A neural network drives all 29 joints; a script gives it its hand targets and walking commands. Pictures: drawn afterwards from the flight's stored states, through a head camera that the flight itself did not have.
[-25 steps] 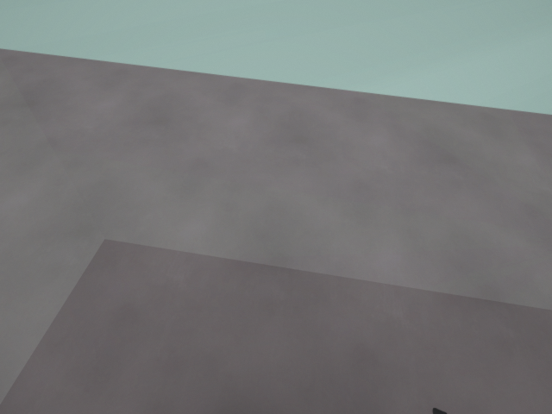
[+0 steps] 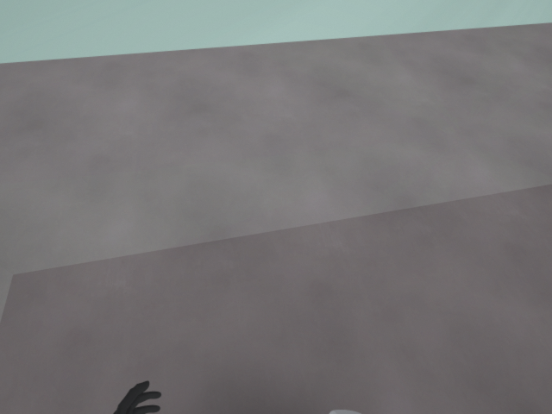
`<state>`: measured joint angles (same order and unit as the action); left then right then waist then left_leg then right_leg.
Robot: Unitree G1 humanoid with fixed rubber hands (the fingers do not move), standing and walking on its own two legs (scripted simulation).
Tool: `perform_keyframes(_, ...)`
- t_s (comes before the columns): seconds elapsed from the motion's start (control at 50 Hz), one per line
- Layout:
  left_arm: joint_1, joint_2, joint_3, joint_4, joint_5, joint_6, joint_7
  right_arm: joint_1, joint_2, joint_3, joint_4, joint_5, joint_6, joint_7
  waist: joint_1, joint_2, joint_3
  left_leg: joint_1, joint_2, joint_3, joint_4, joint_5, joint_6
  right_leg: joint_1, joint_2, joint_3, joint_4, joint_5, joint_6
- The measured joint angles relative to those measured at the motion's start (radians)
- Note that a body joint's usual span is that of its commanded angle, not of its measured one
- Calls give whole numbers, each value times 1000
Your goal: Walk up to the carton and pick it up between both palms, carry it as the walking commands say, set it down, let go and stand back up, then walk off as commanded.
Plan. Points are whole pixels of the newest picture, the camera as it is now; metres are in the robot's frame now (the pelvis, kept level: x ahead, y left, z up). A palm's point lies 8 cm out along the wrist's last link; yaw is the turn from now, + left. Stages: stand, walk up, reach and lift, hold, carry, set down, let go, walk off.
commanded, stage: walk up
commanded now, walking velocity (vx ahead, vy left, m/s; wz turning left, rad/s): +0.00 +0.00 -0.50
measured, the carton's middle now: out of the picture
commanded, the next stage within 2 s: none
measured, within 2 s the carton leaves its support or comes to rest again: neither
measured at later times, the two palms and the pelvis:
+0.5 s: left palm out of the picture +0.06 +0.17 -0.09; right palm out of the picture -0.06 -0.33 -0.13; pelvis -0.07 -0.05 +0.01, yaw -15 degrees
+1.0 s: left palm out of the picture +0.08 +0.24 -0.14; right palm out of the picture -0.16 -0.23 -0.09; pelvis -0.10 +0.04 +0.01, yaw -28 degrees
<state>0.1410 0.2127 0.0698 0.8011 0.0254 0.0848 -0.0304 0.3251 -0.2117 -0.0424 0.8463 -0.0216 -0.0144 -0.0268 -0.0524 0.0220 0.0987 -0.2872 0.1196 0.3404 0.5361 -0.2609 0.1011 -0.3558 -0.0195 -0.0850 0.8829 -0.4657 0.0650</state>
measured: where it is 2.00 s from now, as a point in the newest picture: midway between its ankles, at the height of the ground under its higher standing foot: outside the picture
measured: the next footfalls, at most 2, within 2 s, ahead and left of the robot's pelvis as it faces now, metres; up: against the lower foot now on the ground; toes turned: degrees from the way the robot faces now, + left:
right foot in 0.16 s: -0.02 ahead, -0.11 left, +0.00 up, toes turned -11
left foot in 0.84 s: -0.03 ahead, +0.10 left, +0.00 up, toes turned -23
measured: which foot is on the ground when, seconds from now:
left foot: down 0.00-0.16, up 0.18-0.82, down 0.84-1.00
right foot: up 0.00-0.14, down 0.16-0.82, up 0.84-1.00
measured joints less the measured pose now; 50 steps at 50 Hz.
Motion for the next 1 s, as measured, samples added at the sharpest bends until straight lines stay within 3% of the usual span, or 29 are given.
perform_keyframes(0.1,-48,-6,-7,-22,-1,-3,4,24,-27,-13,28,-5,27,2,-12,25,12,-19,9,55,38,4,-9,39,2,-28,-80,12,-36)
perform_keyframes(0.16,-33,-6,-19,-33,-8,-22,-7,25,-58,-28,43,0,50,9,-4,46,-12,-45,22,86,81,-5,-23,112,4,-28,-258,98,-65)
perform_keyframes(0.18,-24,-12,-21,-28,-4,-32,-3,18,-70,-34,50,5,60,9,2,65,-15,-63,30,60,120,-58,-48,113,19,-22,-269,109,-90)
perform_keyframes(0.22,12,-10,-24,-23,7,-48,13,-11,-72,-39,58,7,84,3,10,61,-22,-118,-3,-61,253,-197,-98,107,29,4,-267,114,-126)
perform_keyframes(0.32,74,9,-28,7,3,-53,45,-69,-51,-37,18,-13,82,14,11,16,-29,-211,-21,-268,477,-124,-154,146,43,46,-388,200,-150)
perform_keyframes(0.44,99,-25,-39,12,-2,-49,34,-112,-77,-48,18,-23,86,15,48,20,-49,-208,-23,-365,518,-25,-183,114,62,102,-446,265,-159)
perform_keyframes(0.52,116,-38,-37,19,-7,-66,25,-133,-76,-51,27,-12,92,12,69,23,-56,-161,-48,-378,457,-41,-198,90,80,136,-480,302,-156)
perform_keyframes(0.72,158,-1,-19,52,-15,-64,37,-217,-24,-2,-11,22,77,-3,125,-22,-19,-94,-120,-363,322,-201,-154,41,132,234,-500,376,-133)
perform_keyframes(0.78,149,18,-9,69,-11,-46,31,-228,-13,8,-27,36,70,0,115,-42,-26,-71,-131,-355,231,-193,-142,23,139,252,-508,399,-115)
perform_keyframes(0.82,139,31,-2,76,-13,-39,29,-219,-10,10,-32,48,54,-2,103,-54,-34,-4,-133,-344,73,-140,-137,10,144,262,-495,403,-99)
perform_keyframes(0.84,135,33,1,76,-14,-35,29,-208,-15,10,-37,48,46,-4,93,-48,-42,33,-125,-343,-14,-105,-124,-10,153,260,-465,383,-89)
perform_keyframes(0.86,123,40,5,81,-18,-31,30,-198,-14,8,-35,44,39,-5,81,-56,-43,38,-127,-335,-40,-35,-96,-37,152,258,-400,291,-77)
perform_keyframes(0.9,103,49,11,85,-11,-20,36,-169,-15,14,-24,35,37,-7,73,-62,-43,41,-117,-318,-27,-13,-70,-108,155,229,-184,116,-47)
perform_keyframes(1.0,97,78,22,75,5,-20,10,-105,-1,19,27,26,43,-13,71,-77,-55,103,-75,-259,-79,-3,-68,-183,76,166,193,122,-25)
